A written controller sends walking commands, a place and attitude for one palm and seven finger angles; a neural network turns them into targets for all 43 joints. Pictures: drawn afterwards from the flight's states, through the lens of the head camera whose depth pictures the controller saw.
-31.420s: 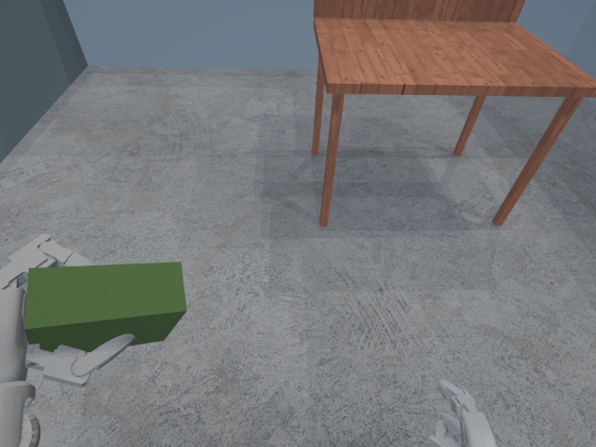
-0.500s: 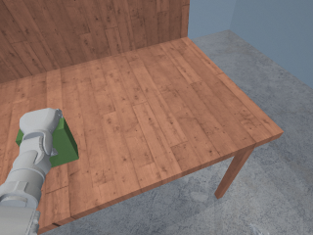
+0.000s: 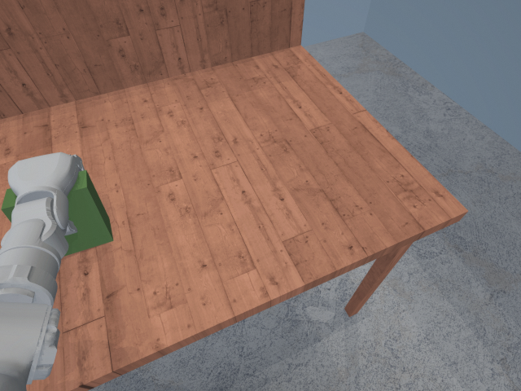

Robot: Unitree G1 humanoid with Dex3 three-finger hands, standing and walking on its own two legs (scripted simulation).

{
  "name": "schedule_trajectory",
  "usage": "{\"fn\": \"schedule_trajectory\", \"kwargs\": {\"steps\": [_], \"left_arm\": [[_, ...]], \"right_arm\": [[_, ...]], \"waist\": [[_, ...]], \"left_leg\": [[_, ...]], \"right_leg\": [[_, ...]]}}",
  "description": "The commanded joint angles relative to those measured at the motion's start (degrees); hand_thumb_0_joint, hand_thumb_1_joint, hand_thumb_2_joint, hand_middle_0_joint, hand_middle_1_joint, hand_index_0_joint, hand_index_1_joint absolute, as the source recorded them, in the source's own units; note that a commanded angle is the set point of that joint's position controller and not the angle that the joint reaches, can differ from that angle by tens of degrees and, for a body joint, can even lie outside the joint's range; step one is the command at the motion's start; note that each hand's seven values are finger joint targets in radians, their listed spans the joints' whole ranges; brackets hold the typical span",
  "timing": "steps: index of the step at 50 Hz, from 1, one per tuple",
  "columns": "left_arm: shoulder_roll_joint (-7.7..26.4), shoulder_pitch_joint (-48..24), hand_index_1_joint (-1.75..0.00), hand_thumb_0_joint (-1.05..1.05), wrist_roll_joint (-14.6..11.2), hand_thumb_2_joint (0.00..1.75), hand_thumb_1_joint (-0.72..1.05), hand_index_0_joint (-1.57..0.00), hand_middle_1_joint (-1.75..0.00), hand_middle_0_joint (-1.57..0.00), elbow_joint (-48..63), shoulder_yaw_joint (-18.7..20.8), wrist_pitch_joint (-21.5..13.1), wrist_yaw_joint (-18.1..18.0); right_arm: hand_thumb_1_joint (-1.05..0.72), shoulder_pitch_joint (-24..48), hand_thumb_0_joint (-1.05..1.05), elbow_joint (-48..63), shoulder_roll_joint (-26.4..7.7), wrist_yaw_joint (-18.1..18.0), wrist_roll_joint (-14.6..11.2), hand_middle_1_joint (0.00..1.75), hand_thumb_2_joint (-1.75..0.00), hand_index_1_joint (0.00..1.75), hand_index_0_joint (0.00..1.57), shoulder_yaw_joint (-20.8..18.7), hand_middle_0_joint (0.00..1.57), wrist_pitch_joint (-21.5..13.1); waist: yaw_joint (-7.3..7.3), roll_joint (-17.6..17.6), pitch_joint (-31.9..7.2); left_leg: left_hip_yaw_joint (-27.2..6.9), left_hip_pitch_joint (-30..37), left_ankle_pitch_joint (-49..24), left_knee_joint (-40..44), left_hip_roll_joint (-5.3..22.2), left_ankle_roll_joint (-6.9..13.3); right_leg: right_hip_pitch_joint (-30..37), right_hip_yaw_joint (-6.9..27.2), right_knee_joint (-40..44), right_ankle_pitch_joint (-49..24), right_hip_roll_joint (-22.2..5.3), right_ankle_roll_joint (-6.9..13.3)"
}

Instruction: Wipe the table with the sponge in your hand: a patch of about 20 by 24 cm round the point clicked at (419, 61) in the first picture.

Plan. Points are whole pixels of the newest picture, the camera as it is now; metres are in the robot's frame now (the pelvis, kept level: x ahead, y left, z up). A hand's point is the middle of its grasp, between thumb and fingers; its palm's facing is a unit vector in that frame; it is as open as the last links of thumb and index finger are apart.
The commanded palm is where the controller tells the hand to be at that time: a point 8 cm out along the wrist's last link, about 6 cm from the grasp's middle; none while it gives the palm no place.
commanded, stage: slide across to the middle lane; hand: left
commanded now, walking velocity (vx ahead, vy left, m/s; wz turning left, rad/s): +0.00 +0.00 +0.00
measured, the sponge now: (69, 225) +0.38 +0.35 +0.00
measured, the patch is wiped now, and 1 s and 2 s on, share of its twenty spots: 0.30 0.45 0.60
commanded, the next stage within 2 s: wipe back along the middle lane in 0.74 s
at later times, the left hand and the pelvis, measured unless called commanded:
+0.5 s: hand (69, 184) +0.43 +0.34 +0.06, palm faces -0.11 +0.02 -0.99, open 9.8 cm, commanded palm +0.42 +0.29 +0.10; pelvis +0.02 +0.03 +0.01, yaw +1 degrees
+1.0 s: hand (104, 178) +0.44 +0.28 +0.06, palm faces -0.06 +0.00 -1.00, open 9.8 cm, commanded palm +0.41 +0.26 +0.09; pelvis +0.04 +0.02 +0.01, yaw +1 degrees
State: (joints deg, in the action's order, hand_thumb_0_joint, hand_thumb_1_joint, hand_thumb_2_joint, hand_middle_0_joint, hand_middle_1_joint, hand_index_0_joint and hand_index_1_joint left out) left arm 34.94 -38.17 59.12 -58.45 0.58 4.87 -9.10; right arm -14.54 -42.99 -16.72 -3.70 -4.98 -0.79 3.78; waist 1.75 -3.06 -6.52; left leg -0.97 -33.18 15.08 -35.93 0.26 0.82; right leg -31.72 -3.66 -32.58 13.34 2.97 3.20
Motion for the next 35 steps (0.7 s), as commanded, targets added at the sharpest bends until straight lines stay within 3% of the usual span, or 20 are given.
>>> {"fn": "schedule_trajectory", "kwargs": {"steps": [1, 4, 5, 8, 9, 11, 14, 15, 17, 19, 20, 24, 25, 28, 29, 31, 33, 34, 35], "left_arm": [[15.35, -19.20, -1.60, 0.00, 1.33, 1.30, 0.10, -1.20, -1.60, -1.20, 3.33, 3.00, 0.68, -3.29], [15.69, -20.12, -1.60, 0.00, 1.26, 1.30, 0.10, -1.20, -1.60, -1.20, 3.45, 3.62, 0.53, -3.35], [14.10, -20.17, -1.60, 0.00, 1.48, 1.30, 0.10, -1.20, -1.60, -1.20, 2.80, 1.66, 0.61, -3.15], [10.69, -20.87, -1.60, 0.00, 1.23, 1.30, 0.10, -1.20, -1.60, -1.20, 5.83, -0.48, 0.50, -3.15], [9.53, -22.40, -1.60, 0.00, 0.32, 1.30, 0.10, -1.20, -1.60, -1.20, 7.94, -0.34, 0.00, -3.25], [6.95, -21.91, -1.60, 0.00, -0.70, 1.30, 0.10, -1.20, -1.60, -1.20, 8.00, -2.15, 0.42, -3.58], [7.11, -24.55, -1.60, 0.00, -2.44, 1.30, 0.10, -1.20, -1.60, -1.20, 11.66, -0.66, 0.50, -4.64], [3.84, -25.46, -1.60, 0.00, -2.51, 1.30, 0.10, -1.20, -1.60, -1.20, 12.87, -3.80, 0.65, -4.58], [0.88, -24.37, -1.60, 0.00, -2.57, 1.30, 0.10, -1.20, -1.60, -1.20, 11.37, -5.38, 1.95, -4.90], [1.29, -26.67, -1.60, 0.00, -3.17, 1.30, 0.10, -1.20, -1.60, -1.20, 10.96, -4.66, 2.97, -5.09], [-1.93, -27.52, -1.60, 0.00, -3.16, 1.30, 0.10, -1.20, -1.60, -1.20, 11.39, -7.59, 3.48, -4.92], [-4.50, -27.48, -1.60, 0.00, -3.16, 1.30, 0.10, -1.20, -1.60, -1.20, 11.95, -8.15, 5.06, -4.70], [-7.39, -28.07, -1.60, 0.00, -3.11, 1.30, 0.10, -1.20, -1.60, -1.20, 12.93, -10.76, 5.27, -4.44], [-9.62, -26.45, -1.60, 0.00, -2.73, 1.30, 0.10, -1.20, -1.60, -1.20, 12.85, -11.47, 6.95, -4.40], [-8.25, -26.15, -1.60, 0.00, -3.41, 1.30, 0.10, -1.20, -1.60, -1.20, 13.70, -9.48, 7.41, -4.63], [-9.84, -25.17, -1.60, 0.00, -2.99, 1.30, 0.10, -1.20, -1.60, -1.20, 13.47, -10.82, 8.84, -4.52], [-8.87, -25.26, -1.60, 0.00, -2.34, 1.30, 0.10, -1.20, -1.60, -1.20, 13.84, -10.10, 10.34, -4.66], [-4.28, -24.43, -1.60, 0.00, -1.86, 1.30, 0.10, -1.20, -1.60, -1.20, 12.82, -5.80, 11.18, -5.23], [-5.93, -25.15, -1.60, 0.00, -1.64, 1.30, 0.10, -1.20, -1.60, -1.20, 12.92, -7.94, 11.86, -5.30]], "right_arm": [[-0.90, -1.71, 0.00, 4.97, -8.53, -0.58, 0.00, 0.30, -0.90, 0.30, 0.20, -2.70, 0.20, -1.66], [-0.90, -1.72, 0.00, 4.93, -8.50, -0.36, 0.09, 0.30, -0.90, 0.30, 0.20, -2.70, 0.20, -1.59], [-0.90, -2.44, 0.00, 5.02, -8.45, -0.31, 0.17, 0.30, -0.90, 0.30, 0.20, -2.76, 0.20, -1.52], [-0.90, -1.81, 0.00, 5.54, -7.68, -0.07, 0.08, 0.30, -0.90, 0.30, 0.20, -2.89, 0.20, -1.50], [-0.90, -1.35, 0.00, 5.50, -7.34, -0.03, 0.11, 0.30, -0.90, 0.30, 0.20, -3.00, 0.20, -1.74], [-0.90, -1.42, 0.00, 5.48, -7.10, 0.00, 0.06, 0.30, -0.90, 0.30, 0.20, -3.06, 0.20, -1.66], [-0.90, 0.04, 0.00, 4.86, -6.97, -0.09, -0.05, 0.30, -0.90, 0.30, 0.20, -3.19, 0.20, -2.07], [-0.90, -0.09, 0.00, 4.99, -6.68, -0.03, 0.04, 0.30, -0.90, 0.30, 0.20, -3.26, 0.20, -2.23], [-0.90, 0.41, 0.00, 4.35, -6.30, 0.22, 0.08, 0.30, -0.90, 0.30, 0.20, -3.23, 0.20, -2.36], [-0.90, 1.25, 0.00, 3.60, -6.52, 0.08, -0.03, 0.30, -0.90, 0.30, 0.20, -2.94, 0.20, -2.48], [-0.90, 0.99, 0.00, 3.63, -6.45, 0.19, 0.19, 0.30, -0.90, 0.30, 0.20, -3.05, 0.20, -2.67], [-0.90, 2.27, 0.00, 3.37, -6.06, 0.50, 0.44, 0.30, -0.90, 0.30, 0.20, -3.03, 0.20, -2.52], [-0.90, 2.01, 0.00, 3.64, -5.88, 0.65, 0.72, 0.30, -0.90, 0.30, 0.20, -3.20, 0.20, -2.46], [-0.90, 2.93, 0.00, 3.96, -5.39, 1.21, 0.92, 0.30, -0.90, 0.30, 0.20, -3.20, 0.20, -1.68], [-0.90, 3.64, 0.00, 3.98, -5.63, 1.22, 1.01, 0.30, -0.90, 0.30, 0.20, -3.21, 0.20, -1.46], [-0.90, 3.92, 0.00, 4.23, -5.24, 1.53, 1.20, 0.30, -0.90, 0.30, 0.20, -3.10, 0.20, -0.71], [-0.90, 4.85, 0.00, 4.60, -5.25, 1.74, 1.32, 0.30, -0.90, 0.30, 0.20, -2.84, 0.20, 0.16], [-0.90, 5.10, 0.00, 4.26, -5.84, 1.69, 1.50, 0.30, -0.90, 0.30, 0.20, -2.66, 0.20, 0.67], [-0.90, 5.41, 0.00, 4.89, -5.63, 1.69, 1.51, 0.30, -0.90, 0.30, 0.20, -2.39, 0.20, 0.99]], "waist": [[2.37, 4.49, -12.18], [1.92, 2.92, -13.66], [2.60, 4.02, -13.71], [2.11, 1.55, -15.68], [2.02, 0.16, -16.60], [2.43, 1.81, -15.69], [1.91, 0.76, -16.61], [2.32, -0.94, -16.66], [2.49, 0.19, -14.76], [2.77, 1.32, -13.56], [3.21, 1.15, -13.72], [2.37, -0.02, -15.43], [2.67, -0.56, -16.20], [1.72, 0.29, -17.09], [1.22, -0.49, -17.62], [1.16, 1.44, -18.07], [0.71, 1.42, -17.99], [-0.32, 2.12, -17.82], [0.17, 2.18, -17.62]], "left_leg": [[-0.67, 3.96, -1.46, 3.92, -0.85, 2.84], [-0.82, 4.89, -2.73, 4.13, -0.79, 2.74], [-0.84, 5.24, -2.86, 3.70, -0.77, 2.88], [-1.37, 8.69, -4.45, 4.59, -0.49, 2.50], [-1.72, 10.61, -5.91, 4.77, -0.20, 2.50], [-2.01, 11.80, -5.57, 5.28, -0.03, 2.34], [-2.90, 14.54, -6.69, 6.54, 0.21, 2.05], [-3.13, 16.32, -6.97, 6.61, 0.22, 1.91], [-3.52, 17.11, -6.67, 7.12, 0.51, 1.61], [-4.13, 16.87, -6.09, 7.97, 0.56, 1.35], [-4.34, 18.14, -6.51, 7.87, 0.58, 1.29], [-5.22, 21.01, -10.77, 7.62, 0.90, -0.09], [-5.26, 22.50, -12.31, 7.10, 0.97, -0.30], [-5.48, 23.45, -16.79, 6.33, 1.25, -1.08], [-5.75, 24.21, -18.64, 6.33, 1.40, -1.49], [-5.14, 24.07, -22.32, 5.49, 1.36, -1.39], [-4.46, 23.13, -22.88, 5.61, 1.15, -1.29], [-4.53, 21.99, -23.17, 5.95, 1.02, -1.43], [-3.85, 21.21, -22.62, 5.87, 0.55, -1.07]], "right_leg": [[8.15, 5.79, 6.46, -3.27, -2.29, -1.00], [8.01, 5.78, 6.21, -4.26, -2.09, -0.72], [7.90, 5.44, 6.13, -4.34, -2.04, -0.91], [7.32, 4.92, 6.10, -4.20, -1.80, -0.72], [7.08, 4.88, 6.05, -5.16, -1.69, -0.39], [6.63, 4.12, 6.50, -4.14, -1.49, -0.72], [7.13, 3.98, 6.79, -4.59, -1.47, -0.44], [6.31, 3.51, 6.68, -4.34, -1.37, -0.42], [5.05, 3.07, 6.90, -3.96, -1.29, -0.43], [4.88, 2.97, 6.99, -3.83, -1.27, -0.30], [4.24, 2.45, 6.84, -4.15, -1.22, -0.34], [3.71, 2.00, 5.96, -5.79, -1.09, 0.17], [3.28, 1.52, 5.67, -6.44, -0.99, 0.17], [3.54, 1.11, 4.94, -8.05, -0.92, 0.28], [3.98, 1.18, 4.90, -8.74, -0.93, 0.44], [5.43, 1.03, 4.88, -11.22, -1.06, 0.26], [7.27, 1.21, 5.01, -12.84, -1.20, 0.26], [8.66, 1.33, 4.93, -13.25, -1.13, 0.56], [9.57, 1.34, 5.09, -14.03, -1.19, 0.41]]}}
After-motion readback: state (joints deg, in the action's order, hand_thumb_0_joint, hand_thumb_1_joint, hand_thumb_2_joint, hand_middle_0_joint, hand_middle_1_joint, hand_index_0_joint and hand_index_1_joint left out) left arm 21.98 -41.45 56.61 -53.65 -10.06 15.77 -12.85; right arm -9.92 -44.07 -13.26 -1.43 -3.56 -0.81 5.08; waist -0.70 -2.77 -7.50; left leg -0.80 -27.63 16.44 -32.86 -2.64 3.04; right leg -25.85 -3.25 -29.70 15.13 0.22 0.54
